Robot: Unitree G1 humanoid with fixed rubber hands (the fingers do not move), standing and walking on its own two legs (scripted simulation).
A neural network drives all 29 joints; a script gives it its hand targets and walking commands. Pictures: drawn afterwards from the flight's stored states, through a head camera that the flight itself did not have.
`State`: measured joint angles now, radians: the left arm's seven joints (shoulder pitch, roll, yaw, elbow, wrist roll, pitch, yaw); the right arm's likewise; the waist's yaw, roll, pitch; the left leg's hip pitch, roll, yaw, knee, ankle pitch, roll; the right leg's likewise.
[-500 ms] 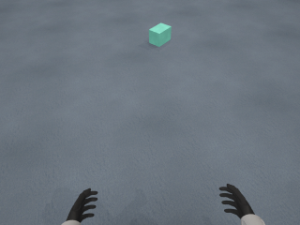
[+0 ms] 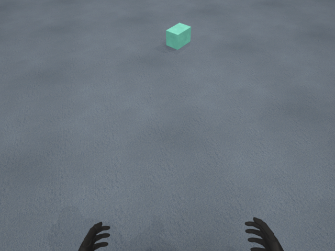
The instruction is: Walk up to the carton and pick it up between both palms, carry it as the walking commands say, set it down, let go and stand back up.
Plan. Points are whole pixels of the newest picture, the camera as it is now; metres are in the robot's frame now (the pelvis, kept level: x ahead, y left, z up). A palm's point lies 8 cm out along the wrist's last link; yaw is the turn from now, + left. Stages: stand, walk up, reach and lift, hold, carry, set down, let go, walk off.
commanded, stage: stand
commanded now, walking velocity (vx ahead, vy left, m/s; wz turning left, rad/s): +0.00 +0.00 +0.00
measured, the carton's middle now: (178, 36) +2.34 -0.14 -0.67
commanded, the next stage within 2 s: walk up in 1.88 s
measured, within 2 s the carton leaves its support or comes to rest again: neither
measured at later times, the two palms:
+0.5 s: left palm out of the picture +0.12 +0.22 -0.10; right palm out of the picture +0.12 -0.23 -0.10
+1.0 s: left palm out of the picture +0.10 +0.23 -0.10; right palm out of the picture +0.10 -0.23 -0.10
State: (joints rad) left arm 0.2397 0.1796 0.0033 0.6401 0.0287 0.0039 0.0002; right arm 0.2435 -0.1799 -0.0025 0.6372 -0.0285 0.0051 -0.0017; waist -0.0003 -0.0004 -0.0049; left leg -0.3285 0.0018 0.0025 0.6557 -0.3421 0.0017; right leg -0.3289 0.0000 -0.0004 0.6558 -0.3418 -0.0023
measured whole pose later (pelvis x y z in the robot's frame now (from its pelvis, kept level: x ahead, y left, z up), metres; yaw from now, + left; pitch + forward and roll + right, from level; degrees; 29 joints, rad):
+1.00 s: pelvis +0.00 +0.00 +0.01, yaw +0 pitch +0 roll +0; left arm 0.26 0.17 0.03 0.72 0.03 0.00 0.01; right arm 0.27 -0.17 -0.03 0.72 -0.02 0.00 -0.01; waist 0.00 0.00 0.00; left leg -0.29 0.00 0.00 0.59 -0.31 0.00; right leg -0.29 0.00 0.00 0.60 -0.31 0.00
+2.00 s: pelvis +0.00 +0.00 +0.02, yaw +0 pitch -2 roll +0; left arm 0.30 0.14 0.03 1.06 0.01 -0.01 0.04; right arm 0.30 -0.14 -0.03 1.05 -0.01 -0.01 -0.04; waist 0.00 0.00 0.04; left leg -0.18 0.00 0.00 0.45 -0.24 0.00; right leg -0.18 0.00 0.00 0.45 -0.24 0.00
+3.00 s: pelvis +0.34 +0.03 +0.03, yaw +0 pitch +0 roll -1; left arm 0.22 0.24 0.07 0.99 0.04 -0.02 -0.04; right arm 0.44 -0.19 -0.04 1.07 -0.02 -0.09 0.00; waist -0.04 -0.05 0.05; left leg -0.14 0.07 0.14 0.37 -0.23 0.00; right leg -0.60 -0.13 -0.05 1.05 -0.12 0.02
